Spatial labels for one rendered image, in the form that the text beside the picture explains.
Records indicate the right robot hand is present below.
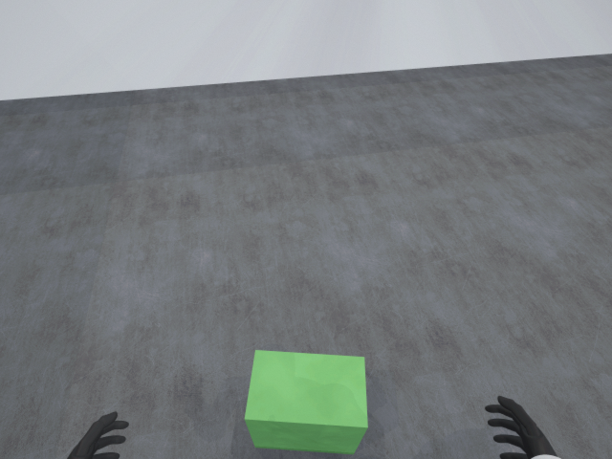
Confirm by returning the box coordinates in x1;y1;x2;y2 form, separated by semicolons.
485;396;557;459

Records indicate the left robot hand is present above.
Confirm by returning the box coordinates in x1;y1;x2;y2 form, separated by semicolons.
67;411;129;459

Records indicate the carton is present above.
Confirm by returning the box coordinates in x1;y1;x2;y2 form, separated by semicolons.
245;350;368;454

